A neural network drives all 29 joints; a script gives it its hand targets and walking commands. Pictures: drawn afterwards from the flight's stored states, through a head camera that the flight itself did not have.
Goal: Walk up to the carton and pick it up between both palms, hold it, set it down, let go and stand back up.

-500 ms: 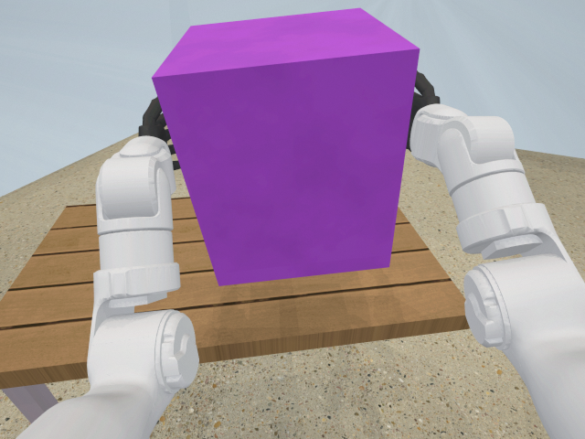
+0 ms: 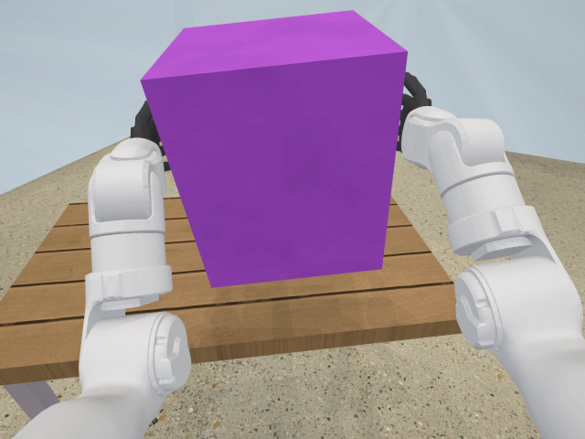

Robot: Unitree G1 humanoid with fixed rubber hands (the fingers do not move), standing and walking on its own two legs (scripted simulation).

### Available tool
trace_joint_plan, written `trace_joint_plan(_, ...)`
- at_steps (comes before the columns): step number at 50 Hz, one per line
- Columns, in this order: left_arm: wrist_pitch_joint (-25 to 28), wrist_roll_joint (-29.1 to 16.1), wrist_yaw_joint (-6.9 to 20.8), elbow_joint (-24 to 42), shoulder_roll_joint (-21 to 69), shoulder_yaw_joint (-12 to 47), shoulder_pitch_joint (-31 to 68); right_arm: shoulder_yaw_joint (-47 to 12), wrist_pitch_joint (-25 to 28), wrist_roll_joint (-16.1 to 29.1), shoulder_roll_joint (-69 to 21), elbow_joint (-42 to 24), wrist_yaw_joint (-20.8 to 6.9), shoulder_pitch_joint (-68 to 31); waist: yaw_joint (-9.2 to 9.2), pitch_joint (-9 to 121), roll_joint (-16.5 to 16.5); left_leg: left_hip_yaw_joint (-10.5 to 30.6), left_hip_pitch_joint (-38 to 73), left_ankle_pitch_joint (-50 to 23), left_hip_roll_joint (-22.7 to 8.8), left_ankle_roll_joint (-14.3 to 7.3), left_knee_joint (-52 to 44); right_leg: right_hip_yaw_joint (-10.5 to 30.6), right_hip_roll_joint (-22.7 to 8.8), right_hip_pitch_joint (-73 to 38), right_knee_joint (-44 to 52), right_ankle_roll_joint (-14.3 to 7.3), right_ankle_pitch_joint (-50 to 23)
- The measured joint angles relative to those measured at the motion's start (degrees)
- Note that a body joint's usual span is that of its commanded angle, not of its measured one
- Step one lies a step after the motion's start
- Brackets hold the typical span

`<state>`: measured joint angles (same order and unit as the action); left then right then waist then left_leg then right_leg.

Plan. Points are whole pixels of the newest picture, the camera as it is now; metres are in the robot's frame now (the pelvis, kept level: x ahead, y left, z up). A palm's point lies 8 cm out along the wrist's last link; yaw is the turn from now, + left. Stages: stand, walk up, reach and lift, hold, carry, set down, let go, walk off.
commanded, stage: hold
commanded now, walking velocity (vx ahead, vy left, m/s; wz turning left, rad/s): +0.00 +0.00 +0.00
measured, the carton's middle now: (282, 148) +0.41 +0.01 +0.28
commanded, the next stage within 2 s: none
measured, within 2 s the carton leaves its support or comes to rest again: neither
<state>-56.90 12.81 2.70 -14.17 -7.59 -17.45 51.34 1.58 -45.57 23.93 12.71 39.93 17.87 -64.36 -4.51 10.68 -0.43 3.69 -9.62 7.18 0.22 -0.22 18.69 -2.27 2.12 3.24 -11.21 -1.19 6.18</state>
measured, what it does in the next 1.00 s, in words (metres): stands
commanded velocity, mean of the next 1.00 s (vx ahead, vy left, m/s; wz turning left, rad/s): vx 0.00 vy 0.00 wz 0.00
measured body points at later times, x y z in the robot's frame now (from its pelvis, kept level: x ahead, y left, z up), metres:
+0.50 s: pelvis +0.00 -0.01 +0.00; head -0.07 +0.00 +0.45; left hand +0.39 +0.14 +0.29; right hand +0.38 -0.19 +0.31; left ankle +0.03 +0.11 -0.75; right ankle +0.00 -0.11 -0.75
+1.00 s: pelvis +0.00 +0.00 +0.00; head -0.07 +0.02 +0.45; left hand +0.38 +0.17 +0.29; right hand +0.38 -0.16 +0.31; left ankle +0.03 +0.11 -0.75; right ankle +0.00 -0.11 -0.75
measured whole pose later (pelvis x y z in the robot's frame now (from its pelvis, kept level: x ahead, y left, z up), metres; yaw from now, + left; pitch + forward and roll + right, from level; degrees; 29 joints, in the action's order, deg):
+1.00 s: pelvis +0.00 +0.00 +0.00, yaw +0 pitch -2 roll -1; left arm -58.6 13.3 2.1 -6.6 -6.1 -16.9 48.5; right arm 1.5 -46.5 25.1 13.1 31.8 18.2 -60.3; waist -5.8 8.5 -0.8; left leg 3.7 -8.6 6.4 0.5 -0.4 17.0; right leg -1.9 1.9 2.0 -9.1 -1.0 5.1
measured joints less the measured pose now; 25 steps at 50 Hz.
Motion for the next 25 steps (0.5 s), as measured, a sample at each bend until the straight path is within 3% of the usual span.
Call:
trace_joint_plan(7,-0.9,0.1,-1.0,5.8,1.9,1.2,-4.2,-1.9,-0.9,1.6,1.4,-4.8,-0.2,3.1,-1.27,-0.8,0.6,-0.4,0.9,-1.0,0.1,-0.2,-1.6,0.5,-0.1,-1.1,2.4,0.3,-1.5)
trace_joint_plan(13,-0.4,1.1,-1.9,2.4,4.0,-0.3,-2.0,-0.8,-0.1,-0.5,2.0,-1.2,-2.3,1.9,-1.14,-1.9,0.9,-0.9,0.8,-1.5,0.1,-0.2,-2.0,1.1,-0.2,0.4,0.1,0.2,-0.9)
trace_joint_plan(18,1.2,-0.4,-2.8,2.0,3.5,-0.8,-0.9,-0.6,1.1,-1.4,2.0,-2.2,-3.0,1.5,-0.95,-1.7,1.1,-1.2,-0.2,-1.9,-0.2,0.2,-2.4,1.4,0.0,2.2,-0.9,-0.1,-0.7)
trace_joint_plan(25,1.1,1.3,-0.6,0.7,3.3,-3.0,0.7,-1.4,0.7,-1.3,1.7,-2.1,-2.1,1.0,-0.17,-1.8,0.8,-1.4,1.2,-1.7,-0.6,0.5,-3.2,1.6,0.4,0.9,-0.1,-0.5,-0.6)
